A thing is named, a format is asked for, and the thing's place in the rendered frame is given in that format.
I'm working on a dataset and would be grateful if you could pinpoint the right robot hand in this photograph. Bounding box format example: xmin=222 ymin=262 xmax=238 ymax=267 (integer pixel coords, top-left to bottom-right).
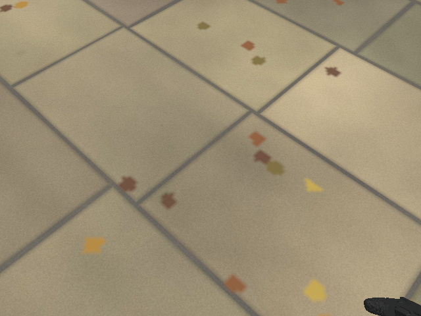
xmin=364 ymin=297 xmax=421 ymax=316

